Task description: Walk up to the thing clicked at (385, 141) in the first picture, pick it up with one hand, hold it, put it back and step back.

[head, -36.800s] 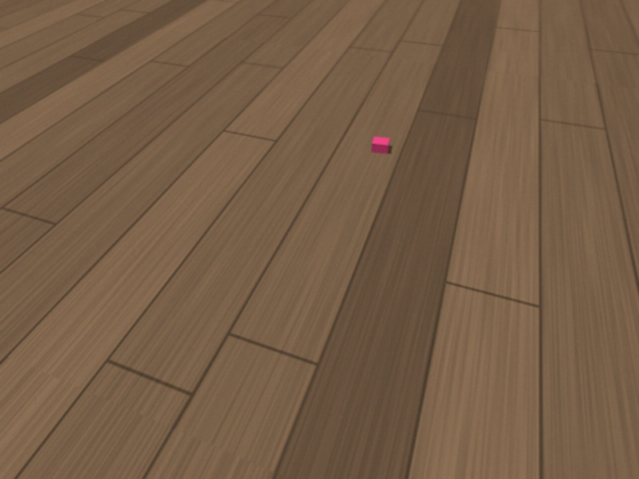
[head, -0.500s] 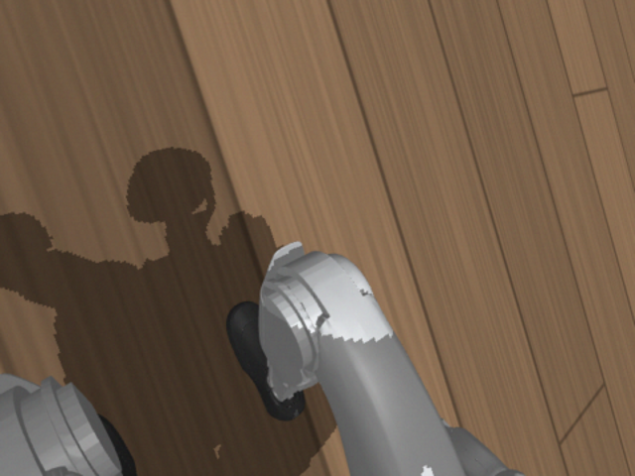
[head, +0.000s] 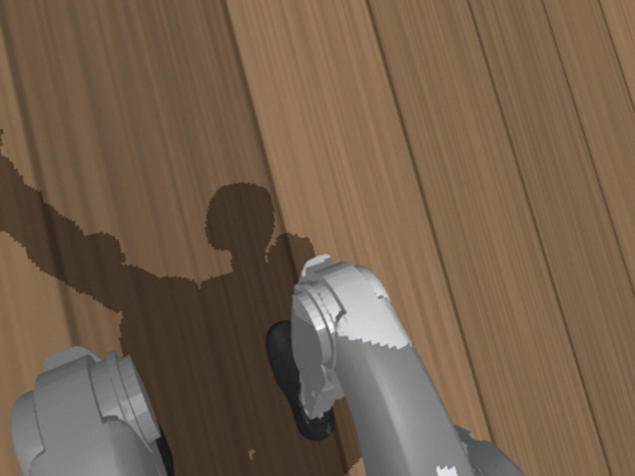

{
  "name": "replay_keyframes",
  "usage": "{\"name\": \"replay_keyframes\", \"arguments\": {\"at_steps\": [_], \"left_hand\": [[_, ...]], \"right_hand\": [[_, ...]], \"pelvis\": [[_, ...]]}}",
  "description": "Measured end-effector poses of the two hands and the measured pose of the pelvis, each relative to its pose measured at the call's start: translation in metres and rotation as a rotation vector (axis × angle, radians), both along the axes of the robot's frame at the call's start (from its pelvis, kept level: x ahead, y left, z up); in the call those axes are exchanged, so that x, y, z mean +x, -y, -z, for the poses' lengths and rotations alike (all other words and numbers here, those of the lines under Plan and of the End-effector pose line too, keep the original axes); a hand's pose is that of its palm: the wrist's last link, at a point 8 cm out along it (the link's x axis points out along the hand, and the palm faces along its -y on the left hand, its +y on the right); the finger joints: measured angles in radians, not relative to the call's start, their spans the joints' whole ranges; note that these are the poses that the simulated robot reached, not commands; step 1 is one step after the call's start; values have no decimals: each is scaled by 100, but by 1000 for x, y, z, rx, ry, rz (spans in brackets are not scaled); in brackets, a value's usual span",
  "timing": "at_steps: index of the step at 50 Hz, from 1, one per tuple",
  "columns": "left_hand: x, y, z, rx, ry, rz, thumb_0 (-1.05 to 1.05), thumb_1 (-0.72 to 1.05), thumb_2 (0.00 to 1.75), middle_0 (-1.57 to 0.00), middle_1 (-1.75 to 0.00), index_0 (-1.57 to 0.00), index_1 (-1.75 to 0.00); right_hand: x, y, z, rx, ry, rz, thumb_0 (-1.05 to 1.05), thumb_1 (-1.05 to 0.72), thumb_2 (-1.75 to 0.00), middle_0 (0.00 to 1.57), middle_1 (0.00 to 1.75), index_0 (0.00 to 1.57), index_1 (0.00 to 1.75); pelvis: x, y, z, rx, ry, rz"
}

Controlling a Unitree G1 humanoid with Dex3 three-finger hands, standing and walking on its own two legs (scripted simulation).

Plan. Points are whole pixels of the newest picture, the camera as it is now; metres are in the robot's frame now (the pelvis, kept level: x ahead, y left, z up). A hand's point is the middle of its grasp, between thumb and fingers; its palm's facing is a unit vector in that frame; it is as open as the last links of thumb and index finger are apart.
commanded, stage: withdraw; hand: left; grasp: from above
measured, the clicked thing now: out of the picture +0.52 +0.34 -0.30
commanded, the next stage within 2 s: home in 0.50 s
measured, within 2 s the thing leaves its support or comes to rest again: neither
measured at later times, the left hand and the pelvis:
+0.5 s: hand out of the picture +0.51 +0.34 -0.12, palm faces -0.44 -0.09 -0.89, open 12.9 cm; pelvis -0.02 +0.00 +0.02, yaw +3 degrees
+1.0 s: hand out of the picture +0.47 +0.35 -0.06, palm faces -0.28 -0.41 -0.87, open 10.2 cm; pelvis -0.01 +0.00 +0.05, yaw +6 degrees
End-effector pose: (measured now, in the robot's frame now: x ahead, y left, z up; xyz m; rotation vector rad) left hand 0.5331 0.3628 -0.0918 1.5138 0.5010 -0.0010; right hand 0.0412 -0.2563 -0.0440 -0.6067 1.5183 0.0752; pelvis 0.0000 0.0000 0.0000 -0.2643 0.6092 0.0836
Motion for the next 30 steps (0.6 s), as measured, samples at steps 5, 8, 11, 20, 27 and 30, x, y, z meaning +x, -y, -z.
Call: {"name": "replay_keyframes", "arguments": {"at_steps": [5, 8, 11, 20, 27, 30], "left_hand": [[-12, -6, -32, -14, -96, -29, 0, -40, 90, -24, -87, -23, -89], [-19, -1, -42, -41, -147, -5, 0, -39, 90, -24, -87, -23, -89], [-21, 9, -48, -77, -172, 39, 0, -38, 90, -25, -87, -24, -89], [-10, 22, -47, -79, -119, 109, 0, -36, 89, -28, -85, -26, -88], [-16, 16, -26, -39, -145, 82, 0, -33, 86, -31, -82, -29, -84], [-21, 12, -20, -43, -148, 65, 0, -32, 84, -33, -80, -31, -82]], "right_hand": [[18, 3, 0, 7, 56, 14, 0, -91, -91, 20, 30, 20, 30], [22, 6, -4, -2, 64, 8, 0, -91, -91, 20, 30, 20, 30], [20, 11, -10, -27, 57, 1, 0, -91, -91, 20, 30, 20, 30], [-4, 24, -22, -137, 24, 40, 0, -91, -91, 20, 30, 20, 30], [-28, 14, -12, -118, -26, 89, 0, -92, -91, 20, 30, 20, 30], [-33, 7, -6, -93, -44, 97, 0, -92, -91, 20, 30, 20, 30]], "pelvis": [[-4, -1, -13, 16, 2, -22], [-10, 0, -22, 26, 8, -33], [-14, 1, -28, 35, 10, -39], [-19, 3, -23, 35, 9, -35], [-19, 1, -16, 36, 4, -30], [-20, 0, -14, 39, 5, -32]]}}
